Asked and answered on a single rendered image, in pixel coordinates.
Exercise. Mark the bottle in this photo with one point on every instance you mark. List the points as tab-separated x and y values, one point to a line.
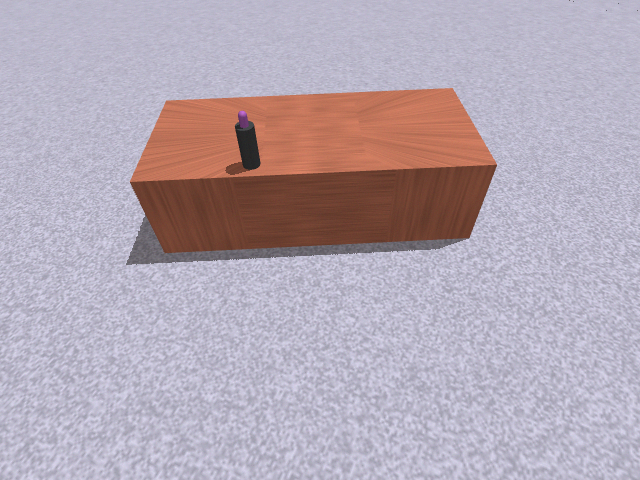
247	141

